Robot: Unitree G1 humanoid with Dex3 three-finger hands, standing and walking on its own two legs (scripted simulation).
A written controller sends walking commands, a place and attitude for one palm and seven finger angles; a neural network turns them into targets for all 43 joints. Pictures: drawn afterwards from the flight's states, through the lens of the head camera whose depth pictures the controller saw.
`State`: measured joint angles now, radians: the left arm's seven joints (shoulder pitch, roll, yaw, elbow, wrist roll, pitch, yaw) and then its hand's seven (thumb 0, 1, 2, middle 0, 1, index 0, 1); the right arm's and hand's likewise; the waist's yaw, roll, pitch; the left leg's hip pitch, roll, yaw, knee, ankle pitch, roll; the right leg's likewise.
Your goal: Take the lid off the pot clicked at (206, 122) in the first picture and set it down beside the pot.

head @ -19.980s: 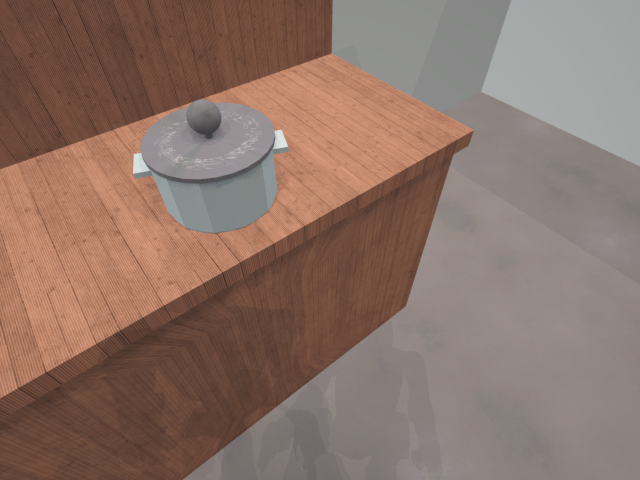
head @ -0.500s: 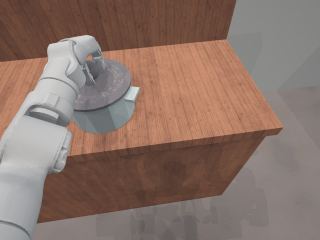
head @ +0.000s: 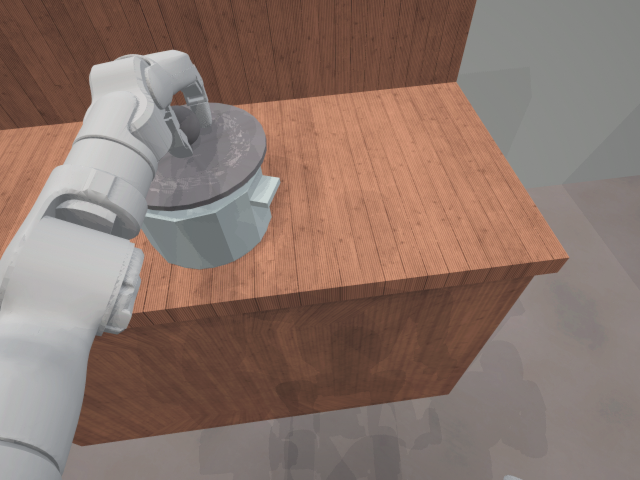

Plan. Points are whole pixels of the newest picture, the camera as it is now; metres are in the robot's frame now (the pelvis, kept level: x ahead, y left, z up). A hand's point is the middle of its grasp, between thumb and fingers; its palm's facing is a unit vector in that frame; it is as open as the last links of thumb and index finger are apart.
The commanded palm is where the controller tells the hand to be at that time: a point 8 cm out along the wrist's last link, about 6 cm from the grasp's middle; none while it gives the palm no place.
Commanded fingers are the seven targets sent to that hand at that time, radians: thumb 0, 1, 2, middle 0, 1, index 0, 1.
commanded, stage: lift the lid straight up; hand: left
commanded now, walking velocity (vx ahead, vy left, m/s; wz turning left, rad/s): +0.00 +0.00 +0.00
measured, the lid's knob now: (179, 126) +0.51 +0.15 +0.18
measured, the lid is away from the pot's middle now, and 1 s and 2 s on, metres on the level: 0.01 0.00 0.07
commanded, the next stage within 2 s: move the lid sideways beside the pot in 1.46 s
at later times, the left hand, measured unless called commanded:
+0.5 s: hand (167, 91) +0.49 +0.14 +0.24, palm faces -0.29 -0.11 -0.95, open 7.7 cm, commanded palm +0.49 +0.14 +0.32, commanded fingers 0.00 0.68 0.86 -0.86 -1.08 -0.85 -1.09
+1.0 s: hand (138, 58) +0.49 +0.15 +0.28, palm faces -0.23 -0.14 -0.96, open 7.7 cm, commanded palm +0.49 +0.15 +0.36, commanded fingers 0.00 0.68 0.86 -0.86 -1.08 -0.85 -1.09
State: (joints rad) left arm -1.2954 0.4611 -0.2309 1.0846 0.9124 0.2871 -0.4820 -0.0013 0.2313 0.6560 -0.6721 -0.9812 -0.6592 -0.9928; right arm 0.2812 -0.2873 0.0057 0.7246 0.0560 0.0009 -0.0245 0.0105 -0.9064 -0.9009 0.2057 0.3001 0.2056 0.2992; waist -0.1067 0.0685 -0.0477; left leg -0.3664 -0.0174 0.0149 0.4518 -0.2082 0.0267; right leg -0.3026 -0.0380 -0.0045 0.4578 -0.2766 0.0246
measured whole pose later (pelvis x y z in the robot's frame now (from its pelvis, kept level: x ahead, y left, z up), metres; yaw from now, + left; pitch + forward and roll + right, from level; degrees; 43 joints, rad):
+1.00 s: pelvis +0.00 +0.00 +0.00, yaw +0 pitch +7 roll +0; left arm -1.49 0.51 -0.26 1.11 0.94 0.36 -0.56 0.00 0.23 0.66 -0.68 -0.98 -0.66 -0.99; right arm 0.28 -0.29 0.02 0.73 0.06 -0.03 -0.04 0.01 -0.91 -0.90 0.21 0.30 0.21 0.30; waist -0.11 0.06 -0.05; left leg -0.36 -0.02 0.01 0.43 -0.19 0.03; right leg -0.29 -0.04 -0.01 0.44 -0.26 0.03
